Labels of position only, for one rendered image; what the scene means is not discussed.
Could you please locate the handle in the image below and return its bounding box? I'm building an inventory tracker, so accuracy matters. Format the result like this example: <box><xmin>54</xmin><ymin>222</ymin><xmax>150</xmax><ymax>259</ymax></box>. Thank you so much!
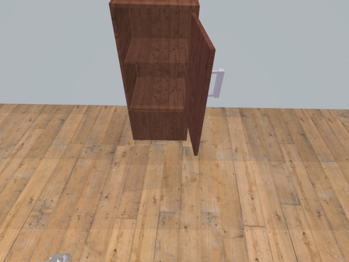
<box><xmin>208</xmin><ymin>68</ymin><xmax>225</xmax><ymax>98</ymax></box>

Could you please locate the cupboard door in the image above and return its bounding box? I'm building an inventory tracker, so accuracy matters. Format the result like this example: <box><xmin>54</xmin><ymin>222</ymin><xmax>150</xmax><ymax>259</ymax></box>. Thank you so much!
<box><xmin>184</xmin><ymin>13</ymin><xmax>215</xmax><ymax>156</ymax></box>

